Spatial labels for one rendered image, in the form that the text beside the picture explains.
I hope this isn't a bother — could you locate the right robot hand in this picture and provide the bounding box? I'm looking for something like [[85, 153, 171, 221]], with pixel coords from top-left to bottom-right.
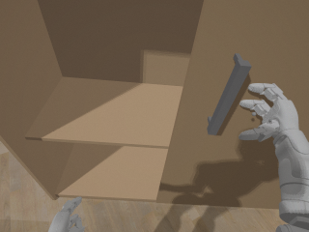
[[239, 83, 299, 142]]

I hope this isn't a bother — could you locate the left robot hand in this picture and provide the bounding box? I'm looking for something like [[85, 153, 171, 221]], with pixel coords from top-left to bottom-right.
[[48, 196, 85, 232]]

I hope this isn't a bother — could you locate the handle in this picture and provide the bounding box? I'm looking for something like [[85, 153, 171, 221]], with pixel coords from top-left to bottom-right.
[[207, 53, 252, 135]]

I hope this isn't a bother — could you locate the right robot forearm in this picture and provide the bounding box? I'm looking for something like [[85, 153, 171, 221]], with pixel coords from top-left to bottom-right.
[[273, 129, 309, 230]]

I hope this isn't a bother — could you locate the wardrobe door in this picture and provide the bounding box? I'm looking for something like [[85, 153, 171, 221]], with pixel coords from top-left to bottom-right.
[[156, 0, 309, 210]]

